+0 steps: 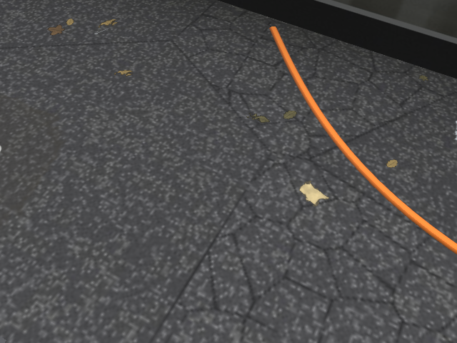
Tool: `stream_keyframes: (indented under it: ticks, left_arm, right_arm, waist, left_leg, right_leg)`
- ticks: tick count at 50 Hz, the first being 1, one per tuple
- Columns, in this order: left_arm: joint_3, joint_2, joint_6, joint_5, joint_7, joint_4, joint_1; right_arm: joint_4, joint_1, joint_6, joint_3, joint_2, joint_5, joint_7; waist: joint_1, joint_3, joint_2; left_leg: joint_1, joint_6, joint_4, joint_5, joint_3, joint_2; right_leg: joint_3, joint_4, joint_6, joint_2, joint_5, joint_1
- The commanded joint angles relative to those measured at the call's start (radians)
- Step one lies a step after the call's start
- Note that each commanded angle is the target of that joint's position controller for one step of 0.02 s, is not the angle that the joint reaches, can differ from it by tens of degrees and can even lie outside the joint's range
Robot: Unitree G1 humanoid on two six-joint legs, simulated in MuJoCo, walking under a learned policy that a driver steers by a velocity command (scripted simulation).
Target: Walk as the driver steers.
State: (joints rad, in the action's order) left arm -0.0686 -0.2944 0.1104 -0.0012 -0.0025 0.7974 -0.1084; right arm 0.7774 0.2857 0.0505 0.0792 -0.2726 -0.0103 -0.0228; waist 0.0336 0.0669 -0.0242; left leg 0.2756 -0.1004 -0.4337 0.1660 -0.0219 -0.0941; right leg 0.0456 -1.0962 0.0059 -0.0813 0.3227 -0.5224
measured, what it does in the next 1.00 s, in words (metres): walks ahead, turning left: right foot, then left foot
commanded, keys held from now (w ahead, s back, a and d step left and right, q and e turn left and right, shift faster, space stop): w+q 0.18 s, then q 0.52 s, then no key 0.10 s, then w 0.14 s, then w+e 0.06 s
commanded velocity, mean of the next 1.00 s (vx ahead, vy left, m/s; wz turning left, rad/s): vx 0.24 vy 0.00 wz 0.51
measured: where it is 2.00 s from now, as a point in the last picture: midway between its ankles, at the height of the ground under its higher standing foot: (184, 227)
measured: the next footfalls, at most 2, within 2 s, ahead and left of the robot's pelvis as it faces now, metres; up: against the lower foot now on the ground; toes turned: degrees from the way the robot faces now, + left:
right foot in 0.30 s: +0.39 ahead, -0.12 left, +0.00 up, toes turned +15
left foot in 0.76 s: +0.30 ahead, +0.13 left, +0.00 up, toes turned +29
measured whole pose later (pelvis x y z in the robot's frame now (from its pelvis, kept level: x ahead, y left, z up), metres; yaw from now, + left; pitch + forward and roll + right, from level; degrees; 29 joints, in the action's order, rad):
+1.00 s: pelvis +0.31 +0.03 +0.01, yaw +30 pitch +2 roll -1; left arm -0.07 -0.33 0.02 -0.01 0.02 0.86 -0.13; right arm 0.66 0.24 0.01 0.04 -0.26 0.01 0.02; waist 0.01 0.01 -0.04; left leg 0.21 -0.05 -0.37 0.19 -0.01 -0.02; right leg -0.02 -0.89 0.03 -0.06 0.29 -0.48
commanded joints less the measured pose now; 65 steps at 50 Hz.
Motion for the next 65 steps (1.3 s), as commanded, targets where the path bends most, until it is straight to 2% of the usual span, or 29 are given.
stream_keyframes:
  ticks: [1,5,9,12,14,15,16,17,18,19,20,22,25,28,34,37,38,39,40,41,42,43,44,46,50,58,62,64,65]
  left_arm:
    - [-0.025,-0.085,-0.008,0.016,-0.005,-0.06,0.003]
    - [-0.008,-0.049,-0.008,0.009,0.004,-0.103,0.143]
    - [-0.005,-0.058,0.004,-0.005,0.021,-0.142,0.234]
    - [-0.015,-0.09,0.018,0.006,0.03,-0.15,0.223]
    - [-0.028,-0.115,0.029,0.014,0.026,-0.123,0.117]
    - [-0.037,-0.145,0.034,0.029,0.02,-0.109,0.019]
    - [-0.048,-0.208,0.029,0.045,0.011,-0.099,-0.118]
    - [-0.051,-0.23,0.006,0.036,0.019,-0.079,-0.149]
    - [-0.037,-0.15,-0.013,0.01,0.019,-0.105,-0.1]
    - [-0.018,-0.084,-0.028,0.007,0.01,-0.128,-0.049]
    - [-0.007,-0.069,-0.043,0.014,0.005,-0.127,0.004]
    - [-0.007,-0.081,-0.057,0.025,0.0,-0.113,0.051]
    - [-0.023,-0.115,-0.053,0.027,-0.006,-0.09,0.052]
    - [-0.032,-0.139,-0.067,0.014,-0.015,-0.085,0.068]
    - [-0.044,-0.184,-0.098,-0.007,-0.007,-0.061,0.053]
    - [-0.042,-0.186,-0.107,-0.033,-0.003,-0.035,0.036]
    - [-0.031,-0.15,-0.107,-0.027,0.002,-0.01,-0.021]
    - [-0.006,-0.079,-0.102,0.02,0.013,-0.029,-0.037]
    - [-0.004,-0.084,-0.101,0.023,0.007,-0.063,0.015]
    - [-0.021,-0.141,-0.104,0.007,0.007,-0.056,0.053]
    - [-0.024,-0.139,-0.104,-0.012,0.01,-0.055,0.046]
    - [-0.026,-0.132,-0.102,-0.013,0.011,-0.035,0.032]
    - [-0.029,-0.141,-0.101,-0.008,0.014,-0.034,0.044]
    - [-0.027,-0.131,-0.089,-0.011,0.023,-0.027,0.043]
    - [-0.013,-0.101,-0.064,-0.014,0.03,-0.009,0.057]
    - [0.005,-0.093,-0.064,-0.024,0.043,-0.024,0.073]
    - [0.006,-0.089,-0.058,-0.023,0.052,-0.015,0.016]
    - [-0.025,-0.138,-0.06,-0.027,0.044,0.037,-0.159]
    - [-0.062,-0.249,-0.06,-0.031,0.031,0.059,-0.293]
  right_arm:
    - [-0.081,-0.026,0.026,0.036,-0.161,-0.003,0.023]
    - [-0.064,0.03,0.017,0.039,-0.17,-0.008,0.042]
    - [-0.039,0.089,0.008,0.04,-0.168,-0.014,0.044]
    - [-0.035,0.1,-0.016,0.042,-0.165,-0.01,0.057]
    - [-0.059,0.057,-0.028,0.04,-0.156,-0.01,0.064]
    - [-0.084,0.027,-0.028,0.029,-0.128,-0.006,0.062]
    - [-0.121,0.028,-0.026,0.01,-0.075,0.015,0.063]
    - [-0.12,0.269,-0.023,-0.001,-0.05,-0.008,0.054]
    - [-0.08,0.274,-0.034,0.022,-0.17,-0.02,0.054]
    - [-0.101,0.133,-0.049,0.037,-0.215,-0.021,0.056]
    - [-0.112,0.07,-0.065,0.041,-0.211,-0.016,0.063]
    - [-0.131,0.058,-0.093,0.04,-0.168,-0.013,0.066]
    - [-0.161,0.04,-0.098,0.023,-0.101,-0.009,0.066]
    - [-0.183,0.0,-0.097,0.019,-0.107,-0.004,0.054]
    - [-0.228,-0.098,-0.108,0.024,-0.132,-0.004,0.02]
    - [-0.223,-0.073,-0.106,0.032,-0.133,0.003,0.012]
    - [-0.212,-0.037,-0.104,0.045,-0.172,0.007,0.021]
    - [-0.22,0.002,-0.101,0.069,-0.281,0.014,0.041]
    - [-0.243,-0.024,-0.09,0.06,-0.292,0.039,0.041]
    - [-0.228,0.001,-0.071,0.046,-0.232,0.034,0.034]
    - [-0.204,0.002,-0.056,0.039,-0.21,0.021,0.032]
    - [-0.193,-0.015,-0.049,0.034,-0.188,0.005,0.032]
    - [-0.187,-0.034,-0.046,0.025,-0.17,-0.004,0.035]
    - [-0.183,-0.049,-0.037,0.016,-0.165,0.011,0.042]
    - [-0.162,-0.052,-0.007,0.021,-0.176,0.017,0.047]
    - [-0.077,-0.008,0.018,0.04,-0.196,0.004,0.029]
    - [-0.06,-0.04,0.011,0.046,-0.195,-0.01,0.029]
    - [-0.064,-0.057,0.007,0.035,-0.164,0.0,0.034]
    - [-0.1,-0.078,0.013,0.015,-0.112,0.019,0.039]
  waist:
    - [-0.037,-0.094,0.05]
    - [0.013,-0.052,0.089]
    - [0.05,-0.035,0.107]
    - [0.035,-0.049,0.13]
    - [-0.023,-0.106,0.157]
    - [-0.075,-0.192,0.14]
    - [-0.114,-0.349,-0.011]
    - [-0.014,-0.518,-0.319]
    - [-0.026,-0.472,-0.186]
    - [-0.062,-0.32,-0.107]
    - [-0.049,-0.237,-0.041]
    - [-0.007,-0.133,-0.079]
    - [-0.01,-0.138,-0.11]
    - [-0.017,-0.194,-0.082]
    - [-0.045,-0.138,-0.099]
    - [-0.015,-0.138,-0.082]
    - [-0.01,-0.153,-0.016]
    - [-0.032,-0.203,0.247]
    - [-0.007,-0.216,0.328]
    - [0.033,-0.238,0.191]
    - [0.016,-0.221,0.17]
    - [0.007,-0.205,0.138]
    - [0.007,-0.167,0.157]
    - [-0.004,-0.117,0.19]
    - [0.004,-0.088,0.154]
    - [0.027,-0.017,0.124]
    - [-0.016,-0.023,0.096]
    - [-0.099,-0.09,0.054]
    - [-0.143,-0.142,-0.126]
  left_leg:
    - [-0.106,-0.188,0.228,-0.212,-0.304,0.254]
    - [-0.056,-0.131,0.223,-0.144,-0.235,0.189]
    - [-0.08,-0.108,0.181,-0.075,-0.287,0.205]
    - [-0.178,-0.075,0.034,-0.245,-0.346,0.208]
    - [-0.196,-0.034,-0.1,-0.382,-0.364,0.174]
    - [-0.138,0.008,-0.249,-0.382,-0.332,0.12]
    - [0.035,0.062,-0.542,-0.036,-0.24,0.04]
    - [0.305,0.112,-0.815,0.606,-0.191,-0.062]
    - [0.369,0.136,-0.919,0.511,-0.205,0.043]
    - [0.41,0.155,-0.93,0.436,-0.15,0.071]
    - [0.394,0.168,-0.898,0.381,-0.113,0.103]
    - [0.306,0.17,-0.809,0.326,-0.078,0.145]
    - [0.272,0.174,-0.665,0.265,-0.034,0.157]
    - [0.23,0.167,-0.539,0.15,-0.025,0.179]
    - [0.135,0.123,-0.304,0.114,0.041,0.161]
    - [-0.004,0.069,-0.062,0.021,0.071,0.117]
    - [-0.131,0.033,0.034,-0.131,0.019,0.127]
    - [-0.32,-0.05,0.043,-0.529,-0.272,0.359]
    - [-0.294,-0.246,0.057,-0.598,-0.452,0.51]
    - [-0.284,-0.248,0.074,-0.471,-0.388,0.458]
    - [-0.285,-0.195,0.088,-0.261,-0.327,0.401]
    - [-0.275,-0.146,0.118,-0.004,-0.302,0.359]
    - [-0.246,-0.129,0.165,0.161,-0.304,0.345]
    - [-0.198,-0.126,0.239,0.251,-0.307,0.326]
    - [-0.212,-0.11,0.271,0.161,-0.223,0.324]
    - [-0.204,-0.103,0.298,0.197,-0.128,0.385]
    - [-0.183,-0.064,0.21,0.145,-0.036,0.373]
    - [-0.063,-0.007,-0.034,-0.072,0.071,0.3]
    - [0.121,0.078,-0.396,-0.09,0.188,0.194]
  right_leg:
    - [0.018,0.14,0.032,-0.019,-0.115,-0.096]
    - [0.01,0.436,0.058,0.037,-0.367,-0.056]
    - [0.018,0.573,0.047,0.071,-0.435,-0.002]
    - [0.024,0.645,0.018,0.104,-0.355,0.025]
    - [0.002,0.693,-0.019,0.117,-0.362,0.159]
    - [0.033,0.697,-0.063,0.048,-0.5,0.348]
    - [0.21,0.614,-0.126,-0.161,-0.843,0.644]
    - [0.588,0.609,-0.334,-0.412,-0.914,0.924]
    - [0.589,0.65,-0.313,-0.389,-0.656,0.837]
    - [0.409,0.677,-0.263,-0.315,-0.571,0.702]
    - [0.303,0.708,-0.234,-0.259,-0.535,0.563]
    - [0.168,0.777,-0.218,-0.191,-0.488,0.34]
    - [0.074,0.829,-0.254,-0.195,-0.588,0.316]
    - [0.015,0.838,-0.262,-0.224,-0.577,0.36]
    - [-0.069,0.824,-0.215,-0.238,-0.381,0.377]
    - [-0.102,0.699,-0.144,-0.217,-0.345,0.378]
    - [-0.145,0.597,-0.081,-0.168,-0.277,0.31]
    - [-0.238,0.314,0.012,-0.055,0.041,0.103]
    - [-0.155,0.091,0.062,0.054,0.353,-0.081]
    - [-0.058,-0.019,0.058,0.028,0.328,-0.102]
    - [-0.042,-0.024,0.042,0.012,0.258,-0.131]
    - [-0.036,0.011,0.034,-0.007,0.187,-0.147]
    - [-0.037,0.044,0.034,-0.013,0.115,-0.154]
    - [-0.048,0.091,0.032,-0.001,0.006,-0.127]
    - [-0.046,0.3,0.02,-0.002,-0.099,-0.086]
    - [-0.044,0.442,-0.025,-0.007,-0.091,-0.054]
    - [-0.103,0.513,-0.072,0.015,-0.108,0.074]
    - [-0.133,0.542,-0.111,0.084,-0.086,0.342]
    - [0.156,0.656,-0.192,-0.067,-0.016,0.522]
